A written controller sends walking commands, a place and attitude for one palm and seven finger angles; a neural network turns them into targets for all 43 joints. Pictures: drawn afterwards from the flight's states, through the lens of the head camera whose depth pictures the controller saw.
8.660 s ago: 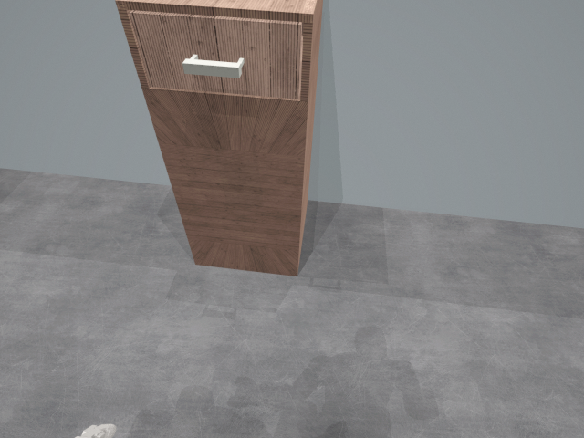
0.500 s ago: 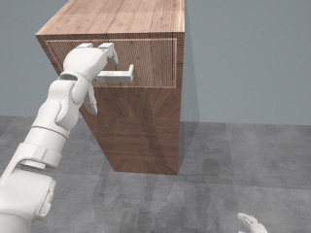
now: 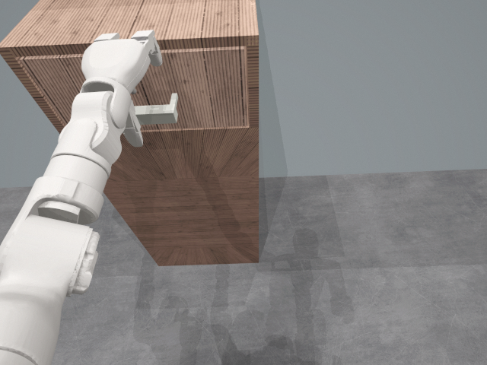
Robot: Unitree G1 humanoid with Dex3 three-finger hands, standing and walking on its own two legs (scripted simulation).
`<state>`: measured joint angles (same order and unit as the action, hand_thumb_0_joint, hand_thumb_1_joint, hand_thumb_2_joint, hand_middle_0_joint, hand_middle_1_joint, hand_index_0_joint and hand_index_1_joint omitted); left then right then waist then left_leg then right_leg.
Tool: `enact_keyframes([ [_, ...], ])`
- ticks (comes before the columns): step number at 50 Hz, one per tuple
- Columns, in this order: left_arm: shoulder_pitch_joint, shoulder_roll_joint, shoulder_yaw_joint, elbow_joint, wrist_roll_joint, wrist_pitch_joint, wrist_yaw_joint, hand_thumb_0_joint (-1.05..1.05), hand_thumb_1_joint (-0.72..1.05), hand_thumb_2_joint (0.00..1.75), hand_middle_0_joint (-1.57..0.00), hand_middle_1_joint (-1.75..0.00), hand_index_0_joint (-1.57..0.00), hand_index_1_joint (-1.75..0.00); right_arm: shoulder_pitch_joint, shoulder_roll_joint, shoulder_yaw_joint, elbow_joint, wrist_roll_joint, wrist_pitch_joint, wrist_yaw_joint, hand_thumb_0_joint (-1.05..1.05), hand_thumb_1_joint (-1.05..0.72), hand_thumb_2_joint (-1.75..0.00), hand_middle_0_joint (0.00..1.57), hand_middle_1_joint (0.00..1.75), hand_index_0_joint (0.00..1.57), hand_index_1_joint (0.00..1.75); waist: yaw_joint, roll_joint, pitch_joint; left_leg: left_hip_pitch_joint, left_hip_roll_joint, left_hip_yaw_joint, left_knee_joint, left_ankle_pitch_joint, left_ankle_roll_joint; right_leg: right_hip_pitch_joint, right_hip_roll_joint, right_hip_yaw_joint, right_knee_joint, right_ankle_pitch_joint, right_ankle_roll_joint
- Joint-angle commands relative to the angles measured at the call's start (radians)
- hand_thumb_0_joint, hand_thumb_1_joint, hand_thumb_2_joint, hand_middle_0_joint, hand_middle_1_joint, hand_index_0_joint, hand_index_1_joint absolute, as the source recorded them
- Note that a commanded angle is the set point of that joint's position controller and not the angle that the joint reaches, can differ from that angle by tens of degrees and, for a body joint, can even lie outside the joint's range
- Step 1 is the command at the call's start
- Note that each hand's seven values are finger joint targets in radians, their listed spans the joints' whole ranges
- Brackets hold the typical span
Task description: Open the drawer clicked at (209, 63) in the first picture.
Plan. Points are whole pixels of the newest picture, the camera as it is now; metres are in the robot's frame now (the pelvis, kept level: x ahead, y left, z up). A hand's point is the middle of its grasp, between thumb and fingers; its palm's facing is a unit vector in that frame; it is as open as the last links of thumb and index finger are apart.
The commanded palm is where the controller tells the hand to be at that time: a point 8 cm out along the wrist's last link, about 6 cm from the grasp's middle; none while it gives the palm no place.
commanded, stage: move the hooked fingers above the handle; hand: left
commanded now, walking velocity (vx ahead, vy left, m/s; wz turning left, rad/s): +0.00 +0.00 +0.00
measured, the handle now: (143, 107) +0.55 +0.18 +0.12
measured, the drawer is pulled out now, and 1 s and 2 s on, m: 0.00 0.00 0.00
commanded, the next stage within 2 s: none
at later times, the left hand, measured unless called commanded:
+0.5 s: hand (113, 88) +0.49 +0.19 +0.20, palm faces +0.15 +0.01 -0.99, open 13.8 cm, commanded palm +0.46 +0.19 +0.23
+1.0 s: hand (138, 78) +0.51 +0.16 +0.20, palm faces +0.15 -0.03 -0.99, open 13.7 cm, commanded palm +0.47 +0.20 +0.23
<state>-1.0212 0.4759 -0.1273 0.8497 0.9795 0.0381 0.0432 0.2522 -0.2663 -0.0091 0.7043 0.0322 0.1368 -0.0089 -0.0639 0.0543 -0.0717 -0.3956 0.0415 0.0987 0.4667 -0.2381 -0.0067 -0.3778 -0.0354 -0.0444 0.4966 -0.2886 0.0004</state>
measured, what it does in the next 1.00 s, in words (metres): stands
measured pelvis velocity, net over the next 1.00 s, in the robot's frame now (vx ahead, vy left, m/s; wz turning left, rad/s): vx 0.00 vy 0.00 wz -0.01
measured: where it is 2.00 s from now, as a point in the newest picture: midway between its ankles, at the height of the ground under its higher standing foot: outside the picture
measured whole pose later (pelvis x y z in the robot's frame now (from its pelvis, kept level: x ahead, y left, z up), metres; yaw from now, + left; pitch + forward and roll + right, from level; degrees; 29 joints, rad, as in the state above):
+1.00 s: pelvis +0.00 +0.00 +0.00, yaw -1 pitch +11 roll +0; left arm -1.10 0.46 -0.14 0.92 1.01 0.05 0.05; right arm 0.27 -0.27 0.00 0.71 0.04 0.15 -0.01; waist -0.06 0.05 -0.11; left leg -0.44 0.05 0.10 0.50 -0.25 -0.01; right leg -0.42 -0.03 -0.04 0.52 -0.29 0.00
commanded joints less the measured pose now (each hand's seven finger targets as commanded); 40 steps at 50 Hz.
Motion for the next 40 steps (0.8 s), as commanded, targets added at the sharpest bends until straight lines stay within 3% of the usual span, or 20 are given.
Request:
enact_keyframes([
  [1, -0.426, 0.306, 0.106, -0.043, 0.055, 0.13, 0.012, 0.0, -0.5, 0.3, -0.3, -1.2, -0.3, -1.2, 0.024, -0.146, -0.053, -0.094, -0.003, -0.006, -0.005, 0.0, -0.9, -0.9, 0.2, 0.3, 0.2, 0.3, 0.049, -0.078, -0.473, 0.163, -0.044, -0.01, 0.007, 0.441, 0.04, 0.246, 0.043, 0.007, 0.012, 0.491, -0.027],
  [3, -0.376, 0.191, 0.007, -0.081, 0.031, 0.141, -0.069, 0.0, -0.5, 0.3, -0.3, -1.2, -0.3, -1.2, 0.017, -0.153, -0.064, -0.126, 0.009, 0.003, -0.006, 0.0, -0.9, -0.9, 0.2, 0.3, 0.2, 0.3, 0.02, -0.126, -0.45, 0.185, -0.046, -0.013, 0.011, 0.437, 0.055, 0.234, 0.041, 0.011, -0.003, 0.516, -0.019],
  [7, -0.368, 0.123, -0.053, -0.182, -0.035, 0.075, -0.191, 0.0, -0.5, 0.3, -0.3, -1.2, -0.3, -1.2, 0.01, -0.155, -0.064, -0.145, 0.023, 0.01, -0.028, 0.0, -0.9, -0.9, 0.2, 0.3, 0.2, 0.3, -0.019, -0.199, -0.308, 0.203, -0.058, -0.029, -0.007, 0.325, 0.07, 0.167, 0.044, 0.014, -0.055, 0.425, -0.012],
  [8, -0.421, 0.109, -0.074, -0.237, -0.048, 0.037, -0.205, 0.0, -0.5, 0.3, -0.3, -1.2, -0.3, -1.2, 0.008, -0.151, -0.065, -0.141, 0.023, 0.003, -0.034, 0.0, -0.9, -0.9, 0.2, 0.3, 0.2, 0.3, -0.027, -0.157, -0.298, 0.222, -0.061, -0.034, -0.006, 0.309, 0.072, 0.141, 0.044, 0.024, -0.057, 0.407, -0.012],
  [12, -0.529, 0.251, 0.051, -0.468, -0.07, -0.128, -0.164, 0.0, -0.5, 0.3, -0.3, -1.2, -0.3, -1.2, 0.039, -0.128, -0.071, -0.141, 0.004, -0.022, -0.05, 0.0, -0.9, -0.9, 0.2, 0.3, 0.2, 0.3, 0.012, -0.031, -0.42, 0.3, -0.069, -0.053, 0.015, 0.383, 0.071, 0.182, 0.048, 0.034, -0.037, 0.413, -0.03],
  [14, -0.528, 0.296, 0.112, -0.448, -0.056, -0.164, -0.095, 0.0, -0.5, 0.3, -0.3, -1.2, -0.3, -1.2, 0.057, -0.115, -0.071, -0.123, 0.0, -0.028, -0.046, 0.0, -0.9, -0.9, 0.2, 0.3, 0.2, 0.3, 0.022, 0.003, -0.42, 0.298, -0.065, -0.059, 0.025, 0.419, 0.061, 0.161, 0.058, 0.025, -0.022, 0.407, -0.035],
  [16, -0.536, 0.333, 0.159, -0.354, -0.042, -0.144, -0.016, 0.0, -0.5, 0.3, -0.3, -1.2, -0.3, -1.2, 0.062, -0.115, -0.064, -0.098, 0.001, -0.034, -0.037, 0.0, -0.9, -0.9, 0.2, 0.3, 0.2, 0.3, 0.02, -0.022, -0.348, 0.237, -0.06, -0.053, 0.016, 0.385, 0.047, 0.13, 0.064, 0.011, -0.025, 0.366, -0.035],
  [17, -0.541, 0.39, 0.213, -0.313, -0.036, -0.125, 0.023, 0.0, -0.5, 0.3, -0.3, -1.2, -0.3, -1.2, 0.06, -0.121, -0.061, -0.091, 0.002, -0.038, -0.033, 0.0, -0.9, -0.9, 0.2, 0.3, 0.2, 0.3, 0.032, -0.044, -0.351, 0.198, -0.061, -0.048, 0.008, 0.369, 0.042, 0.158, 0.062, 0.012, -0.029, 0.351, -0.035],
  [21, -0.518, 0.344, 0.149, -0.127, 0.017, 0.042, 0.109, 0.0, -0.5, 0.3, -0.3, -1.2, -0.3, -1.2, 0.023, -0.127, -0.046, -0.069, 0.004, -0.043, -0.017, 0.0, -0.9, -0.9, 0.2, 0.3, 0.2, 0.3, 0.042, 0.002, -0.369, 0.154, -0.055, -0.019, -0.004, 0.343, 0.024, 0.163, 0.057, 0.009, -0.019, 0.344, -0.035],
  [22, -0.501, 0.341, 0.143, -0.058, 0.032, 0.085, 0.101, 0.0, -0.5, 0.3, -0.3, -1.2, -0.3, -1.2, 0.021, -0.134, -0.047, -0.065, 0.005, -0.038, -0.013, 0.0, -0.9, -0.9, 0.2, 0.3, 0.2, 0.3, 0.04, -0.036, -0.394, 0.149, -0.055, -0.014, -0.001, 0.354, 0.025, 0.187, 0.056, 0.01, -0.02, 0.361, -0.033],
  [24, -0.472, 0.275, 0.068, 0.036, 0.048, 0.162, 0.047, 0.0, -0.5, 0.3, -0.3, -1.2, -0.3, -1.2, 0.02, -0.148, -0.047, -0.073, 0.009, -0.024, -0.011, 0.0, -0.9, -0.9, 0.2, 0.3, 0.2, 0.3, 0.024, -0.062, -0.384, 0.144, -0.05, -0.008, 0.0, 0.332, 0.032, 0.171, 0.05, 0.009, -0.015, 0.375, -0.025],
  [27, -0.453, 0.068, -0.114, -0.04, 0.017, 0.184, -0.102, 0.0, -0.5, 0.3, -0.3, -1.2, -0.3, -1.2, 0.01, -0.153, -0.065, -0.121, 0.024, -0.012, -0.017, 0.0, -0.9, -0.9, 0.2, 0.3, 0.2, 0.3, -0.031, -0.129, -0.41, 0.217, -0.056, -0.015, 0.02, 0.353, 0.058, 0.167, 0.045, 0.016, -0.032, 0.435, -0.016],
  [30, -0.489, 0.01, -0.181, -0.163, -0.049, 0.098, -0.25, 0.0, -0.5, 0.3, -0.3, -1.2, -0.3, -1.2, -0.011, -0.162, -0.064, -0.127, 0.024, -0.016, -0.041, 0.0, -0.9, -0.9, 0.2, 0.3, 0.2, 0.3, -0.077, -0.167, -0.33, 0.238, -0.074, -0.041, 0.026, 0.3, 0.078, 0.112, 0.042, 0.029, -0.05, 0.43, -0.003],
  [31, -0.497, 0.031, -0.162, -0.209, -0.069, 0.046, -0.28, 0.0, -0.5, 0.3, -0.3, -1.2, -0.3, -1.2, -0.011, -0.16, -0.061, -0.123, 0.023, -0.021, -0.048, 0.0, -0.9, -0.9, 0.2, 0.3, 0.2, 0.3, -0.074, -0.149, -0.308, 0.242, -0.077, -0.054, 0.024, 0.292, 0.078, 0.099, 0.042, 0.029, -0.049, 0.41, -0.007],
  [32, -0.523, 0.004, -0.187, -0.281, -0.1, -0.011, -0.302, 0.0, -0.5, 0.3, -0.3, -1.2, -0.3, -1.2, -0.014, -0.154, -0.056, -0.133, 0.022, -0.032, -0.054, 0.0, -0.9, -0.9, 0.2, 0.3, 0.2, 0.3, -0.076, -0.132, -0.306, 0.258, -0.083, -0.059, 0.024, 0.291, 0.083, 0.099, 0.038, 0.035, -0.055, 0.397, -0.009],
  [34, -0.574, 0.099, -0.097, -0.315, -0.112, -0.11, -0.284, 0.0, -0.5, 0.3, -0.3, -1.2, -0.3, -1.2, 0.023, -0.144, -0.058, -0.109, 0.017, -0.044, -0.067, 0.0, -0.9, -0.9, 0.2, 0.3, 0.2, 0.3, -0.063, -0.077, -0.314, 0.284, -0.082, -0.073, 0.031, 0.289, 0.077, 0.071, 0.044, 0.037, -0.044, 0.364, -0.017],
  [36, -0.645, 0.194, 0.0, -0.391, -0.113, -0.189, -0.212, 0.0, -0.5, 0.3, -0.3, -1.2, -0.3, -1.2, 0.062, -0.132, -0.062, -0.101, 0.011, -0.058, -0.066, 0.0, -0.9, -0.9, 0.2, 0.3, 0.2, 0.3, -0.042, -0.009, -0.358, 0.302, -0.08, -0.082, 0.043, 0.32, 0.064, 0.057, 0.055, 0.031, -0.026, 0.339, -0.03],
  [37, -0.671, 0.27, 0.069, -0.417, -0.111, -0.215, -0.159, 0.0, -0.5, 0.3, -0.3, -1.2, -0.3, -1.2, 0.077, -0.133, -0.062, -0.096, 0.003, -0.064, -0.065, 0.0, -0.9, -0.9, 0.2, 0.3, 0.2, 0.3, -0.028, -0.011, -0.385, 0.294, -0.078, -0.081, 0.051, 0.356, 0.059, 0.074, 0.058, 0.027, -0.022, 0.352, -0.033],
  [38, -0.676, 0.332, 0.136, -0.418, -0.096, -0.229, -0.096, 0.0, -0.5, 0.3, -0.3, -1.2, -0.3, -1.2, 0.092, -0.121, -0.06, -0.097, -0.005, -0.07, -0.06, 0.0, -0.9, -0.9, 0.2, 0.3, 0.2, 0.3, -0.01, 0.0, -0.433, 0.279, -0.075, -0.082, 0.051, 0.389, 0.053, 0.107, 0.063, 0.027, -0.008, 0.376, -0.033],
  [40, -0.562, 0.335, 0.179, -0.235, -0.067, -0.164, -0.005, 0.0, -0.5, 0.3, -0.3, -1.2, -0.3, -1.2, 0.096, -0.112, -0.051, -0.08, -0.002, -0.065, -0.043, 0.0, -0.9, -0.9, 0.2, 0.3, 0.2, 0.3, 0.012, -0.046, -0.38, 0.191, -0.066, -0.069, 0.046, 0.401, 0.04, 0.115, 0.064, 0.006, 0.005, 0.382, -0.034],
])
